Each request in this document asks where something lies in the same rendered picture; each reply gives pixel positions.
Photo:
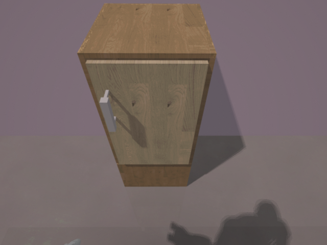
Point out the handle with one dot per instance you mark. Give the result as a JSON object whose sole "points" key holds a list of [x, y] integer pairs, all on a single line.
{"points": [[107, 112]]}

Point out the cupboard door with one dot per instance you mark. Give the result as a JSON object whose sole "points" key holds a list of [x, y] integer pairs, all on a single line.
{"points": [[156, 104]]}

